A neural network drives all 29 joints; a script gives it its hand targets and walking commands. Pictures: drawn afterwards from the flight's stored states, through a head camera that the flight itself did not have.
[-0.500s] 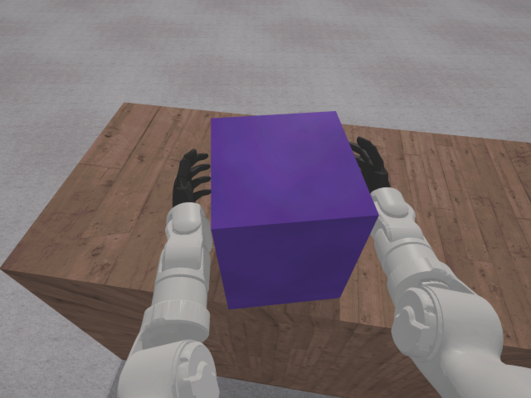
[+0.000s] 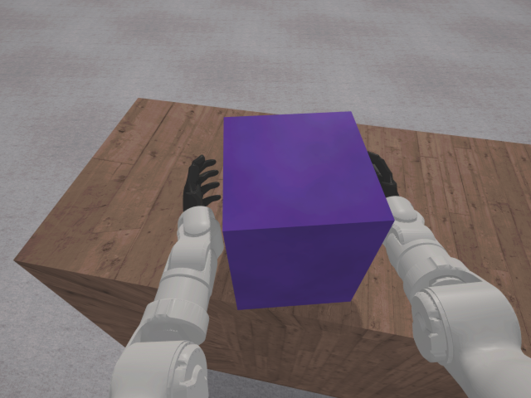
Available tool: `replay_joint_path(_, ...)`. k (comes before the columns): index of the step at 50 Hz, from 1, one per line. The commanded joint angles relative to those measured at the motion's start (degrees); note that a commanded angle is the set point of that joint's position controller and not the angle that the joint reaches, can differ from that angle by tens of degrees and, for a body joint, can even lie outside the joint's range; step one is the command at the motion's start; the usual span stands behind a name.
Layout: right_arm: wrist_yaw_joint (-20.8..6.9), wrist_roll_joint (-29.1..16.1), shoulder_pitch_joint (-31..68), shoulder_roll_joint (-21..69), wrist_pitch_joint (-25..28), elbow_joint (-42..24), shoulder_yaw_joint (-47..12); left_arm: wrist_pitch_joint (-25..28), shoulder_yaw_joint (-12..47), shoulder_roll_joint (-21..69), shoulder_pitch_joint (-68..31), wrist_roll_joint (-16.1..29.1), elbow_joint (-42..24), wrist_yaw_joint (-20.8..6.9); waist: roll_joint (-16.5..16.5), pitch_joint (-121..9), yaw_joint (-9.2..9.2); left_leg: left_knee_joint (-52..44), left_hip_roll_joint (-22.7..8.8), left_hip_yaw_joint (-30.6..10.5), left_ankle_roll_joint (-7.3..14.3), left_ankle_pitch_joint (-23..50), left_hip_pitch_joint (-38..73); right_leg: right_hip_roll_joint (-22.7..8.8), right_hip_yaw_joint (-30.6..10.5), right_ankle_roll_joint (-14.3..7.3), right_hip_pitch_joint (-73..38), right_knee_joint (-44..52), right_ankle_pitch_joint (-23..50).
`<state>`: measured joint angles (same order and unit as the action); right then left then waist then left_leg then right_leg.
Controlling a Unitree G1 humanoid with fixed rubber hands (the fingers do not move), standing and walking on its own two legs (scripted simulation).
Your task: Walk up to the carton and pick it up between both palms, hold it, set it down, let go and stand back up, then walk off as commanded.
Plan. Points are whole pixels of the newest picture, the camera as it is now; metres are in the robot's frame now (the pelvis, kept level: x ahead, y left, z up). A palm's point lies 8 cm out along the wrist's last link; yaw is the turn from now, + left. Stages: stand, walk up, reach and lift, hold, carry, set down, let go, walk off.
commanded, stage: set down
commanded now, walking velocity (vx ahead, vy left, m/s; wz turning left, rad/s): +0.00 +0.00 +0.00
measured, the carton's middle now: (291, 215) +0.40 +0.05 +0.04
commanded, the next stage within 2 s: none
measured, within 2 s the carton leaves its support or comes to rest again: neither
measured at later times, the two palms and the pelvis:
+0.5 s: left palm (194, 234) +0.33 +0.19 +0.05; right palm (408, 206) +0.43 -0.14 +0.06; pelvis -0.01 -0.01 +0.00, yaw +0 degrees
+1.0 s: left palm (188, 267) +0.27 +0.18 +0.06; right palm (447, 266) +0.35 -0.19 +0.04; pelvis -0.03 +0.00 +0.00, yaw +0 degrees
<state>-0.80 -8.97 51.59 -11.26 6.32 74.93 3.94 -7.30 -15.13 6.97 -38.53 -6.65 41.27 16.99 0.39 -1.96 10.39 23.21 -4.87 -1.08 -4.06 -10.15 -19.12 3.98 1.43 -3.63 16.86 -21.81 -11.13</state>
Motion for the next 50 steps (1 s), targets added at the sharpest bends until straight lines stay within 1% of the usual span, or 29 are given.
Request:
replay_joint_path(1,0.95,-7.5,33.04,-13.03,2.61,-11.12,-6.71,1.88,9.86,-1.23,-22.31,3.47,-6.55,0.9,-0.17,-31.96,1.2,4.58,3.52,5.79,-0.44,24.54,5.18,1.87,-0.48,-0.09,-2.54,1.44,14.89)
replay_joint_path(6,-0.09,-8.03,26.4,-16.29,3.49,-8.73,-5.0,1.05,11.86,0.71,-14.81,2.36,-13.72,0.86,-3.25,-31.91,-1.78,5.02,3.12,4.67,-1.17,28.46,9.34,2.9,0.82,-0.9,-2.08,2.06,17.46)
replay_joint_path(8,-0.13,-8.61,24.25,-15.04,4.36,-11.56,-6.43,0.87,11.87,1.25,-12.88,2.04,-15.11,0.51,-2.44,-34.6,-0.48,5.4,3.26,4.64,-0.94,32.44,11.16,2.98,0.52,-1.11,-3.54,1.77,21.39)
replay_joint_path(11,-0.6,-9.71,23.73,-17.15,5.14,-13.28,-7.73,0.85,10.66,-0.53,-11.2,2.66,-16.23,0.04,0.4,-33.52,-1.1,5.36,3.24,4.13,-0.59,31.34,8.15,2.4,-0.12,-0.37,-6.29,1.28,23.59)
replay_joint_path(12,-1.16,-9.86,17.59,-16.93,5.65,-11.21,-8.82,0.68,11.43,1.36,-7.29,1.52,-20.21,-0.45,-0.39,-32.85,-2.8,5.59,2.98,3.04,-0.33,35.65,12.5,2.84,0.45,-0.44,-7.01,0.54,26.93)
replay_joint_path(14,-1.41,-10.48,20.94,-15.36,5.58,-10.52,-9.53,1.49,10.71,0.22,-11.49,1.56,-18.94,-0.69,-1.61,-32.29,-0.72,4.4,3.71,4.75,-0.14,30.27,7.67,1.81,-0.88,-0.32,-7.71,0.94,24.77)
replay_joint_path(15,-1.82,-10.73,14.96,-18.28,6.22,-11.26,-7.73,1.1,12.86,0.45,-6.98,2.06,-22.55,-0.73,-2.13,-33.03,-4.45,4.73,3.28,3.25,-0.25,34.11,11.24,1.93,-0.08,-0.32,-8.98,0.89,27.69)
replay_joint_path(16,-1.95,-10.96,19.19,-18.13,6.07,-11.0,-8.2,1.18,11.64,-1.31,-10.42,2.19,-21.28,-0.63,-2.06,-32.56,-1.55,3.8,3.81,4.5,-0.01,28.71,7.6,1.68,-0.66,-0.25,-8.24,1.19,23.54)
replay_joint_path(18,-2.94,-10.84,14.5,-17.98,6.05,-11.01,-9.32,0.7,12.5,0.26,-4.14,2.06,-21.02,-0.96,0.42,-29.25,-2.3,3.13,3.78,3.3,0.61,29.16,8.56,1.68,-0.75,-0.21,-9.15,2.16,23.92)
replay_joint_path(19,-2.8,-11.75,16.9,-18.31,6.2,-14.1,-10.27,0.62,11.17,-2.03,-4.81,2.8,-20.93,-1.37,2.44,-32.0,-1.13,3.26,3.94,4.14,0.89,29.63,8.15,1.22,-1.25,0.49,-10.9,1.67,27.71)
replay_joint_path(23,-4.19,-11.17,11.83,-19.99,6.14,-8.67,-9.33,2.39,13.41,-1.42,-3.55,1.6,-22.86,-1.66,0.11,-28.95,-3.24,2.6,3.99,2.99,0.77,26.8,7.98,0.92,-0.97,0.67,-11.18,1.43,23.78)
replay_joint_path(25,-4.7,-12.59,11.18,-19.57,8.11,-13.18,-9.02,2.84,14.88,-0.59,0.02,3.03,-28.4,-1.52,-0.77,-33.21,-3.81,3.29,4.14,2.78,0.36,30.49,9.1,1.36,-0.54,0.2,-13.07,0.73,27.79)
replay_joint_path(28,-4.51,-11.86,8.11,-19.9,9.29,-17.11,-9.69,3.57,12.86,-2.47,1.98,2.1,-28.33,-1.58,1.24,-31.28,-2.83,2.43,5.21,3.4,1.51,28.4,6.15,0.86,-1.72,1.21,-15.56,0.39,29.33)
replay_joint_path(29,-5.03,-11.7,7.5,-19.54,9.36,-19.77,-9.9,3.55,14.71,-1.24,2.95,2.97,-28.76,-1.69,3.43,-31.01,-4.18,1.81,4.79,3.04,1.46,26.96,6.98,0.89,-1.46,1.25,-16.05,0.61,28.51)
replay_joint_path(30,-5.6,-12.96,6.1,-20.79,9.82,-18.46,-10.09,3.7,15.59,0.18,4.32,3.06,-30.88,-1.61,0.83,-30.23,-4.1,1.96,4.65,2.82,1.44,28.74,9.38,1.11,-0.58,1.5,-14.13,0.21,28.31)
replay_joint_path(32,-5.8,-13.51,3.59,-20.69,9.79,-21.38,-10.22,3.0,15.36,-2.01,6.72,3.53,-32.74,-1.88,2.4,-31.22,-4.33,2.29,5.05,3.12,1.79,29.14,9.5,0.75,-1.21,1.28,-14.97,0.35,28.77)
replay_joint_path(34,-6.7,-12.32,1.69,-22.99,10.21,-19.93,-7.48,3.13,16.18,-1.07,9.11,2.61,-32.74,-1.68,1.33,-28.27,-5.99,1.19,4.33,2.37,1.83,26.37,11.05,1.49,-0.09,0.45,-12.81,1.84,21.67)
replay_joint_path(36,-7.78,-12.53,3.64,-22.69,9.43,-19.96,-8.31,2.38,16.27,-1.72,6.09,2.66,-31.27,-1.1,1.64,-25.84,-4.71,0.85,4.5,2.92,2.47,20.66,10.12,0.5,-0.85,0.62,-10.66,3.15,14.68)
replay_joint_path(37,-8.4,-12.88,-0.56,-23.09,9.37,-19.73,-7.99,1.82,16.78,-0.32,9.96,2.4,-33.45,-0.88,0.13,-23.89,-5.78,0.32,4.44,2.29,2.57,21.16,11.76,1.09,0.0,0.02,-10.4,3.19,13.6)
replay_joint_path(38,-8.67,-12.79,1.4,-23.77,9.27,-23.22,-7.74,1.72,17.9,-0.26,9.01,3.22,-35.42,-0.87,2.69,-26.23,-5.86,0.42,3.85,1.9,2.83,20.94,11.91,1.36,0.2,0.18,-10.16,2.95,13.68)
replay_joint_path(40,-8.55,-12.86,1.26,-23.17,10.26,-27.78,-7.21,2.48,17.27,-1.09,9.35,4.13,-36.94,-0.42,2.7,-28.45,-5.21,1.2,4.52,3.42,3.09,20.55,10.39,0.38,-0.73,0.66,-10.51,2.3,14.75)
replay_joint_path(41,-8.99,-12.59,-4.79,-24.51,10.04,-27.85,-6.22,1.35,17.74,-0.89,14.44,3.54,-38.83,-0.24,3.61,-28.15,-6.5,0.34,4.27,1.57,3.14,21.66,12.39,1.08,-0.63,0.15,-12.03,2.02,16.34)
replay_joint_path(42,-9.67,-11.62,-0.66,-25.08,9.09,-25.36,-5.54,0.76,17.08,-2.14,9.14,3.62,-36.16,-0.12,3.53,-23.14,-6.07,-0.93,4.01,1.95,3.44,14.47,9.82,0.52,-1.06,0.08,-7.87,3.42,6.63)
replay_joint_path(44,-10.3,-12.09,-3.96,-24.16,7.96,-26.11,-6.11,0.31,15.74,-1.92,11.7,2.99,-38.03,0.12,4.25,-21.51,-5.28,-1.92,4.29,2.78,4.08,12.42,9.02,0.09,-1.42,0.41,-9.2,3.76,4.06)
replay_joint_path(46,-10.7,-13.52,-5.79,-24.4,8.81,-28.41,-6.3,0.03,16.65,-2.26,13.99,3.66,-39.17,-0.11,5.64,-23.28,-6.62,-0.98,4.26,2.17,4.41,15.15,10.62,0.2,-1.71,0.52,-10.08,3.03,8.08)
replay_joint_path(47,-10.97,-12.5,-2.75,-23.87,8.81,-31.26,-6.66,0.47,16.55,-2.07,12.26,3.6,-38.77,0.06,5.48,-21.82,-4.96,-1.79,4.49,2.81,4.25,12.44,10.24,-0.07,-1.73,0.54,-9.06,3.98,4.78)
replay_joint_path(48,-11.43,-13.49,-7.55,-24.18,8.48,-31.61,-6.49,0.06,17.79,-1.55,15.44,4.72,-41.02,0.08,6.03,-22.83,-6.71,-1.24,4.38,2.43,4.74,13.18,10.78,-0.18,-1.74,0.33,-8.75,3.5,4.84)
replay_joint_path(49,-11.8,-13.27,-7.09,-25.38,8.62,-30.77,-4.8,-0.32,19.08,-1.17,14.79,3.93,-42.22,0.44,3.69,-23.52,-7.12,-1.56,4.03,1.35,4.69,11.16,11.87,-0.12,-1.32,-0.63,-6.67,3.31,2.57)
replay_joint_path(50,-11.84,-11.97,-9.87,-25.15,8.14,-30.67,-2.96,-0.94,16.98,-1.08,16.74,2.41,-40.39,0.55,5.51,-20.47,-6.96,-1.91,3.86,1.62,4.72,10.27,11.51,-0.11,-1.47,-0.53,-6.19,3.55,1.44)
